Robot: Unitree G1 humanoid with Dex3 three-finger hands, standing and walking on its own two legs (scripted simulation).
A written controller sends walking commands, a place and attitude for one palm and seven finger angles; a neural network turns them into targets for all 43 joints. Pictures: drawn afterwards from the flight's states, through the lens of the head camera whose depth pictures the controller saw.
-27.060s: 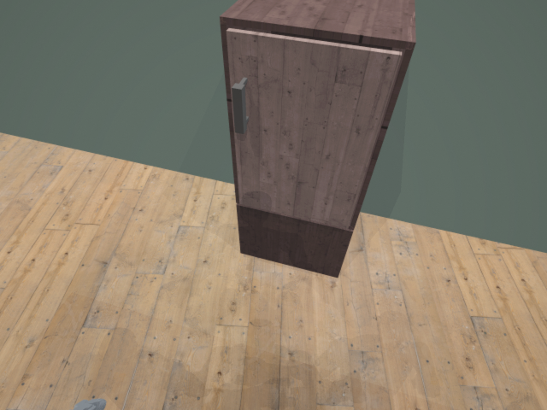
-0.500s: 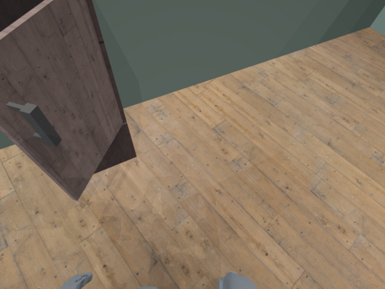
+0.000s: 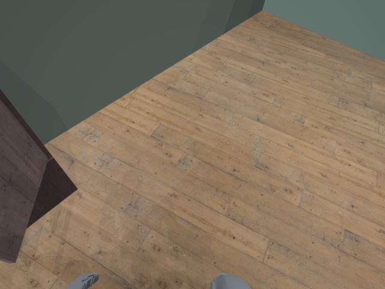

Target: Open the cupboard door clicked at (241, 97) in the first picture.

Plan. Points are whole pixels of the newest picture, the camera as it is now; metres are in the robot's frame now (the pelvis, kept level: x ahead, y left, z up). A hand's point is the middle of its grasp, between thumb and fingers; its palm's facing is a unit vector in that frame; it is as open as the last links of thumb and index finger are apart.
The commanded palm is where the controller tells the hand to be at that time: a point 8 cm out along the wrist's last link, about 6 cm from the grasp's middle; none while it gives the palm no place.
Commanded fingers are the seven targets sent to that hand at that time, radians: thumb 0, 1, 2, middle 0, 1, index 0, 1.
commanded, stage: walk to a spot facing it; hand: left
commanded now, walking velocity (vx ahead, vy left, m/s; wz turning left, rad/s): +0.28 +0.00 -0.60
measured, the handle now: out of the picture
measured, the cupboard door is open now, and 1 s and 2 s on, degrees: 46 46 46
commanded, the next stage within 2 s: turn to face it in 1.42 s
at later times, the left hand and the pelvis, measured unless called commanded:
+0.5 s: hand (133, 272) +0.17 +0.15 -0.17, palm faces -0.22 -0.96 -0.19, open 7.4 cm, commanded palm none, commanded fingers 0.00 0.90 0.90 -0.20 -0.30 -0.20 -0.30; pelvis +0.12 -0.04 +0.00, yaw -17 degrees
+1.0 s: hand (216, 158) +0.50 -0.06 -0.15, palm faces -0.48 -0.84 -0.24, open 7.4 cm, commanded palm none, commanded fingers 0.00 0.90 0.90 -0.20 -0.30 -0.20 -0.30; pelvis +0.29 -0.16 +0.00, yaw -28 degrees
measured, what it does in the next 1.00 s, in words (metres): walks ahead, turning right: right foot, then left foot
